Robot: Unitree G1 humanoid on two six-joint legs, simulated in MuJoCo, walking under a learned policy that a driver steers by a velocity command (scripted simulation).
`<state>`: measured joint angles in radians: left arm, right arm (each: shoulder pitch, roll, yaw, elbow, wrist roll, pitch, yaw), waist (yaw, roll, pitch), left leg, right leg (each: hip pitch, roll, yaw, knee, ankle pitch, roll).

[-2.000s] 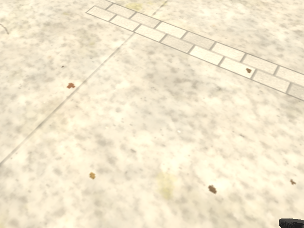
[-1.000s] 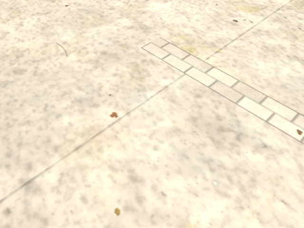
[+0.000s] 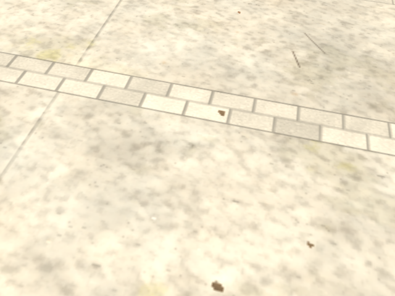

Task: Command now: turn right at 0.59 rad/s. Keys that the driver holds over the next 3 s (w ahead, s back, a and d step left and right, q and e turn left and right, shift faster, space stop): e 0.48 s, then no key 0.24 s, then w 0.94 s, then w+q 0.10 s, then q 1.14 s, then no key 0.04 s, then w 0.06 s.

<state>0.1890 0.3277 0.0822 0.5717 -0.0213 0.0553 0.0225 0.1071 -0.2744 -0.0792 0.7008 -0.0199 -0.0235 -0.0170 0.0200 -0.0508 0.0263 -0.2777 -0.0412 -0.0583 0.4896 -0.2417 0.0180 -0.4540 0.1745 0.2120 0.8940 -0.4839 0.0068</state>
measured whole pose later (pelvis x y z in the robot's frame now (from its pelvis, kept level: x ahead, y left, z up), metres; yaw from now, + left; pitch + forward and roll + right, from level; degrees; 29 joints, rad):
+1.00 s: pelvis +0.05 -0.06 +0.00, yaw -23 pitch +2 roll +0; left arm 0.23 0.29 0.05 0.65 -0.02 -0.03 -0.01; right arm 0.35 -0.25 -0.04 0.77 0.00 -0.06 -0.01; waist -0.03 -0.04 -0.02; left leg -0.14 0.00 -0.02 0.43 -0.32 0.02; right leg -0.49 0.03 0.02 0.98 -0.39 -0.01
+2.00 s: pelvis +0.49 -0.25 +0.01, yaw -15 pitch +2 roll +0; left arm 0.12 0.31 0.04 0.67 0.02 -0.06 0.03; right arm 0.27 -0.29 -0.05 0.73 0.00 -0.05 0.01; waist -0.04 -0.03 0.08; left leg -0.27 -0.11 -0.06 0.36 -0.12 0.09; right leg -0.64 -0.05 0.09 0.99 -0.29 0.07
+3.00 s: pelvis +0.57 -0.26 +0.01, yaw +19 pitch +2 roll -2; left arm 0.12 0.31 0.08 0.73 -0.01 0.01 0.02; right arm 0.20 -0.30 -0.05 0.60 0.00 0.04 -0.03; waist -0.01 -0.02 0.03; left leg -0.28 -0.08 -0.15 0.47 -0.20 0.06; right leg -0.44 0.01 0.07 0.83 -0.35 0.09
